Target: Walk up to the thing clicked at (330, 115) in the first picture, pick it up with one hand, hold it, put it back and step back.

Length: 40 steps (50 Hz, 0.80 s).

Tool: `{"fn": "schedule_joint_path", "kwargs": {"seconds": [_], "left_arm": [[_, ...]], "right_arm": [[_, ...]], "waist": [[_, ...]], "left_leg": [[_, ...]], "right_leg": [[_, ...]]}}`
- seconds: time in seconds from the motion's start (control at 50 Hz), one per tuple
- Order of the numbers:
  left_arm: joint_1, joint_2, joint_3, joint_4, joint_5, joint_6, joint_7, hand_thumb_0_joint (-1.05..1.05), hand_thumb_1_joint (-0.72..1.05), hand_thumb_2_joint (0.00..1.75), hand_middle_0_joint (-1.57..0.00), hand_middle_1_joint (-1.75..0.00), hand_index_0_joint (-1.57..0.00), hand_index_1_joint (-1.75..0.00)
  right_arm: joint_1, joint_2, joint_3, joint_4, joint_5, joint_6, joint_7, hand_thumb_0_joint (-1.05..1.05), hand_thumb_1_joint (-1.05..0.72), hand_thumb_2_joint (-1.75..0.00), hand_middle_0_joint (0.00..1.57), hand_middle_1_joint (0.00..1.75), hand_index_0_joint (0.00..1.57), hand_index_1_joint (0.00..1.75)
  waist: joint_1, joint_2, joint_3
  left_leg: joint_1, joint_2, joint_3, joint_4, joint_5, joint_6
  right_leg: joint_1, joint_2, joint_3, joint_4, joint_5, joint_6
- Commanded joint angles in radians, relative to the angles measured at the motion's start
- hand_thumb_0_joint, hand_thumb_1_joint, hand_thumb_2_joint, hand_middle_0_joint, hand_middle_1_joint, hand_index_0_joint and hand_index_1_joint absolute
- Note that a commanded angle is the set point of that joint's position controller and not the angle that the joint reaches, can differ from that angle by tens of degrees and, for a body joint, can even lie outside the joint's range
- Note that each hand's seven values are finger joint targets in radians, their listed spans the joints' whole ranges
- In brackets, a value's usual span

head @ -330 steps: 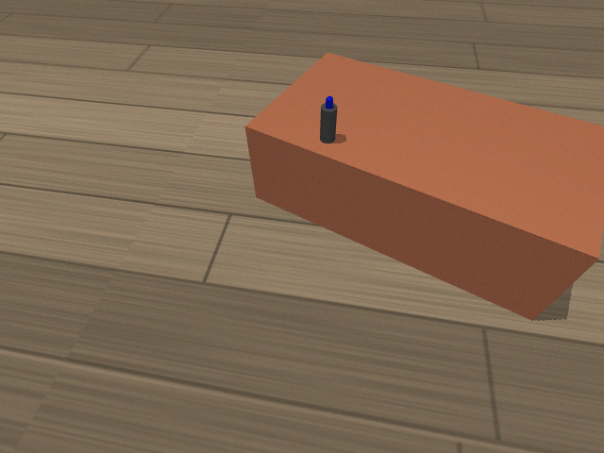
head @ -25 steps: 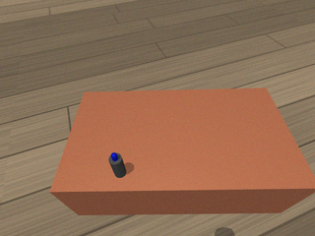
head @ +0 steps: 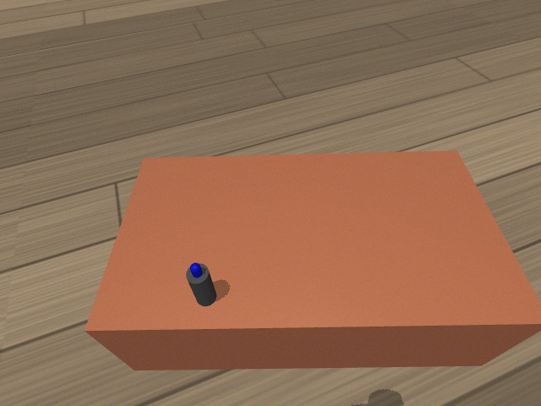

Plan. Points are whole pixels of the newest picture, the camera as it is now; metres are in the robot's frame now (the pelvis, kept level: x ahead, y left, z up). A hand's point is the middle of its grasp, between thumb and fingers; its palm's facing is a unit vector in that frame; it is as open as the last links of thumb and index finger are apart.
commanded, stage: go down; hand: left
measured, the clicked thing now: (200, 282) +0.46 +0.20 -0.31
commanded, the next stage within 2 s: none
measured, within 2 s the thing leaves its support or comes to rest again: neither
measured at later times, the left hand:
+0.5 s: hand out of the picture +0.15 +0.26 -0.15, palm faces +0.04 -0.94 -0.35, open 14.5 cm
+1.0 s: hand out of the picture +0.15 +0.28 -0.14, palm faces +0.05 -0.95 -0.32, open 16.9 cm
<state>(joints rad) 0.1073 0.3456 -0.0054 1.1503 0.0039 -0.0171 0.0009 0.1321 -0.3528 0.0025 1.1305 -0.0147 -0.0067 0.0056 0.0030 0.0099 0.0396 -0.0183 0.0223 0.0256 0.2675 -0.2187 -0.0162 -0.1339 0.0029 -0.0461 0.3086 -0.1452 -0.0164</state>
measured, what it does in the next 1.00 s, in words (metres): stands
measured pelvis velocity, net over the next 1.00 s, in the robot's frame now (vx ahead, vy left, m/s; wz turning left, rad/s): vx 0.01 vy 0.03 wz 0.03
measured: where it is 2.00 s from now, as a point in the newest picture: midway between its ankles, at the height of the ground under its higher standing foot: outside the picture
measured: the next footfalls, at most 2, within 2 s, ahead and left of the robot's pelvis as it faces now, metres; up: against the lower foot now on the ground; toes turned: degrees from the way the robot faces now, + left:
none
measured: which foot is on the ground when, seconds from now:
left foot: down 0.00-1.00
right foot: down 0.00-1.00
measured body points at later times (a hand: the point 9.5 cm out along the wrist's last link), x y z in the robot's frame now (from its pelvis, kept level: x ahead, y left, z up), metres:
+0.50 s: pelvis +0.00 +0.02 -0.02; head +0.04 +0.01 +0.43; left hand +0.15 +0.31 -0.12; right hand +0.11 -0.24 -0.13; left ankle -0.05 +0.13 -0.75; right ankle +0.02 -0.11 -0.75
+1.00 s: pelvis +0.01 +0.03 -0.04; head +0.04 +0.04 +0.41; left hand +0.15 +0.33 -0.12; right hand +0.17 -0.21 -0.12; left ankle -0.05 +0.13 -0.75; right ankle +0.02 -0.11 -0.75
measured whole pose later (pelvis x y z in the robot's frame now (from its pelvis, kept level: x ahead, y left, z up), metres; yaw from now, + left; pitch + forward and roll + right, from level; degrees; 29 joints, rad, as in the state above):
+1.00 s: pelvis +0.01 +0.03 -0.04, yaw +2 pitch +9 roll -2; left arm 0.30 0.32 0.10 0.30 0.03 0.44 -0.04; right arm 0.24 -0.24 0.01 0.63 0.02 -0.15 -0.07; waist -0.02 0.03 -0.10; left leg -0.46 0.01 -0.01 0.77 -0.47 0.02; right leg -0.51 -0.03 -0.08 0.70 -0.34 0.02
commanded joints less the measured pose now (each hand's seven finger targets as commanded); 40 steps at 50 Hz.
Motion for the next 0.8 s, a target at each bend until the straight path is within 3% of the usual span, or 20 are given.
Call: {"fn": "schedule_joint_path", "kwargs": {"seconds": [0.0,0.06,0.08,0.1,0.12,0.14,0.16,0.18,0.22,0.26,0.36,0.46,0.48,0.56,0.58,0.6,0.62,0.66,0.68,0.78], "left_arm": [[-0.043,0.221,0.039,-0.062,0.001,-0.021,0.013,0.0,0.9,0.9,-0.2,-0.3,-0.2,-0.3],[-0.046,0.223,0.041,-0.063,0.002,-0.02,0.014,0.0,0.82,0.82,-0.12,-0.22,-0.12,-0.22],[-0.397,0.056,0.054,-0.414,-0.048,-0.112,0.027,0.0,0.74,0.74,-0.04,-0.14,-0.04,-0.14],[-0.467,0.11,0.068,-0.349,-0.044,-0.096,0.032,0.0,0.66,0.66,-0.01,-0.06,-0.01,-0.06],[-0.237,0.225,0.138,-0.174,-0.015,-0.057,0.034,0.0,0.58,0.58,-0.01,-0.04,-0.01,-0.03],[-0.209,0.241,0.158,-0.104,0.006,-0.035,0.019,0.0,0.5,0.5,-0.01,-0.03,-0.02,-0.01],[-0.317,0.273,0.173,-0.179,0.022,-0.034,0.008,0.0,0.42,0.42,-0.01,-0.04,-0.02,-0.02],[-0.308,0.276,0.19,-0.197,0.039,-0.038,0.002,0.0,0.34,0.34,-0.01,-0.05,-0.02,-0.03],[-0.068,0.219,0.211,-0.15,0.064,0.011,-0.005,0.0,0.23,0.18,-0.03,-0.04,-0.04,-0.02],[-0.056,0.231,0.22,-0.29,0.065,0.052,-0.001,0.0,0.15,0.13,-0.03,-0.03,-0.04,-0.01],[-0.052,0.155,0.18,-0.432,0.055,0.207,0.0,0.0,-0.1,0.09,-0.05,-0.03,-0.05,-0.02],[-0.103,0.179,0.187,-0.658,0.037,0.275,0.001,0.0,-0.3,0.07,-0.06,-0.03,-0.05,-0.03],[-0.025,0.165,0.191,-0.593,0.037,0.289,0.0,0.0,-0.35,0.06,-0.06,-0.04,-0.06,-0.03],[-0.066,0.168,0.178,-0.797,0.039,0.301,-0.01,0.0,-0.38,0.06,-0.06,-0.03,-0.05,-0.04],[0.039,0.149,0.184,-0.682,0.044,0.321,-0.011,0.0,-0.4,0.06,-0.06,-0.05,-0.06,-0.05],[-0.026,0.171,0.176,-0.846,0.042,0.317,-0.012,0.0,-0.4,0.06,-0.06,-0.05,-0.05,-0.05],[0.04,0.172,0.193,-0.787,0.043,0.33,-0.01,0.0,-0.42,0.05,-0.07,-0.05,-0.06,-0.05],[0.104,0.126,0.163,-0.765,0.045,0.354,-0.019,0.0,-0.42,0.05,-0.07,-0.05,-0.06,-0.04],[0.049,0.165,0.178,-0.885,0.04,0.355,-0.017,0.0,-0.42,0.05,-0.07,-0.04,-0.06,-0.04],[0.13,0.132,0.165,-0.905,0.034,0.396,-0.025,0.0,-0.42,0.03,-0.06,-0.02,-0.06,-0.02]], "right_arm": [[-0.027,-0.203,-0.038,-0.054,0.002,-0.023,-0.017,0.0,-0.9,-0.9,0.2,0.3,0.2,0.3],[-0.03,-0.202,-0.039,-0.056,0.0,-0.019,-0.016,0.0,-0.98,-0.98,0.2,0.31,0.2,0.31],[-0.027,-0.045,0.0,-0.341,0.07,-0.072,-0.037,0.0,-1.05,-0.94,0.2,0.3,0.2,0.3],[0.025,-0.058,0.005,-0.282,0.075,-0.072,-0.044,0.0,-1.05,-0.94,0.2,0.3,0.2,0.3],[0.062,-0.104,-0.022,-0.28,0.075,-0.06,-0.056,0.0,-1.05,-0.94,0.2,0.3,0.2,0.3],[0.073,-0.099,-0.034,-0.299,0.067,-0.056,-0.055,0.0,-1.04,-0.93,0.2,0.3,0.2,0.3],[0.074,-0.095,-0.04,-0.337,0.062,-0.06,-0.056,0.0,-1.03,-0.93,0.2,0.3,0.2,0.3],[0.088,-0.096,-0.058,-0.356,0.051,-0.069,-0.059,0.0,-1.03,-0.93,0.2,0.3,0.2,0.3],[0.123,-0.084,-0.072,-0.395,0.041,-0.074,-0.056,0.0,-1.01,-0.92,0.2,0.3,0.2,0.3],[0.103,-0.081,-0.077,-0.455,0.049,-0.081,-0.059,0.0,-0.98,-0.91,0.2,0.3,0.2,0.3],[0.066,-0.059,-0.064,-0.542,0.059,-0.093,-0.068,0.0,-0.92,-0.9,0.2,0.3,0.2,0.3],[0.071,-0.047,-0.055,-0.58,0.057,-0.119,-0.074,0.0,-0.88,-0.89,0.2,0.3,0.2,0.3],[0.078,-0.044,-0.052,-0.571,0.056,-0.124,-0.076,0.0,-0.86,-0.88,0.2,0.3,0.2,0.3],[0.086,-0.043,-0.055,-0.593,0.05,-0.145,-0.086,0.0,-0.85,-0.88,0.2,0.3,0.2,0.3],[0.101,-0.045,-0.052,-0.581,0.051,-0.151,-0.088,0.0,-0.84,-0.88,0.2,0.3,0.2,0.3],[0.087,-0.042,-0.054,-0.592,0.049,-0.156,-0.089,0.0,-0.84,-0.88,0.2,0.3,0.2,0.3],[0.106,-0.046,-0.055,-0.579,0.048,-0.157,-0.091,0.0,-0.84,-0.88,0.2,0.3,0.2,0.3],[0.103,-0.044,-0.05,-0.581,0.046,-0.161,-0.092,0.0,-0.83,-0.88,0.2,0.3,0.2,0.3],[0.106,-0.05,-0.057,-0.583,0.044,-0.162,-0.093,0.0,-0.84,-0.88,0.2,0.3,0.2,0.3],[0.093,-0.044,-0.051,-0.599,0.041,-0.175,-0.091,0.0,-0.83,-0.88,0.2,0.3,0.2,0.3]], "waist": [[-0.005,-0.007,-0.056],[-0.002,-0.01,-0.049],[-0.119,-0.004,0.033],[-0.078,-0.025,-0.019],[-0.044,-0.028,-0.002],[-0.037,-0.051,-0.046],[-0.03,-0.051,-0.1],[-0.016,-0.036,-0.185],[0.021,0.015,-0.252],[0.036,0.055,-0.279],[-0.001,-0.011,-0.201],[-0.007,0.01,-0.203],[-0.011,0.0,-0.179],[-0.022,0.057,-0.267],[-0.033,0.02,-0.256],[-0.02,0.062,-0.279],[-0.029,0.055,-0.283],[-0.033,0.061,-0.256],[-0.026,0.095,-0.288],[-0.028,0.073,-0.267]], "left_leg": [[-0.057,0.128,-0.087,-0.037,0.151,0.028],[-0.075,0.126,-0.085,-0.04,0.115,0.032],[-0.227,-0.031,0.028,0.052,0.03,0.037],[-0.226,-0.038,0.028,0.061,0.009,0.042],[-0.244,-0.033,0.024,0.07,0.018,0.038],[-0.28,-0.039,0.021,0.116,0.019,0.041],[-0.29,-0.037,0.018,0.141,0.033,0.042],[-0.287,-0.039,0.014,0.163,0.052,0.04],[-0.307,-0.051,0.01,0.191,0.126,0.029],[-0.29,-0.053,0.007,0.177,0.16,0.021],[-0.305,-0.041,-0.003,0.193,0.113,0.027],[-0.316,-0.029,-0.018,0.216,0.072,0.021],[-0.337,-0.03,-0.018,0.229,0.057,0.022],[-0.302,-0.023,-0.032,0.279,0.173,0.009],[-0.317,-0.017,-0.034,0.295,0.211,0.008],[-0.316,-0.019,-0.037,0.306,0.242,0.004],[-0.317,-0.019,-0.037,0.32,0.273,0.002],[-0.332,-0.005,-0.05,0.338,0.333,-0.009],[-0.319,-0.005,-0.054,0.343,0.355,-0.01],[-0.351,0.01,-0.079,0.375,0.406,-0.014]], "right_leg": [[0.057,-0.145,0.129,-0.03,0.184,-0.011],[0.053,-0.146,0.131,-0.036,0.151,-0.01],[-0.138,-0.022,0.034,0.014,0.052,0.008],[-0.072,-0.029,0.028,0.012,0.004,0.015],[-0.08,-0.019,0.019,0.024,-0.013,0.006],[-0.083,-0.021,0.018,0.05,-0.021,0.005],[-0.073,-0.025,0.02,0.084,0.001,0.005],[-0.049,-0.03,0.026,0.114,0.033,0.005],[-0.021,-0.031,0.026,0.152,0.102,-0.005],[0.005,-0.023,0.021,0.139,0.121,-0.011],[-0.079,-0.009,0.003,0.14,0.055,-0.005],[-0.131,-0.003,-0.007,0.166,0.001,-0.005],[-0.142,-0.004,-0.006,0.174,-0.011,-0.003],[-0.144,-0.003,-0.007,0.235,0.085,-0.008],[-0.141,-0.001,-0.01,0.248,0.116,-0.007],[-0.139,-0.003,-0.009,0.264,0.141,-0.009],[-0.138,-0.004,-0.009,0.273,0.163,-0.009],[-0.167,0.001,-0.017,0.295,0.159,-0.011],[-0.173,0.003,-0.017,0.301,0.16,-0.012],[-0.202,0.004,-0.027,0.329,0.139,-0.007]]}}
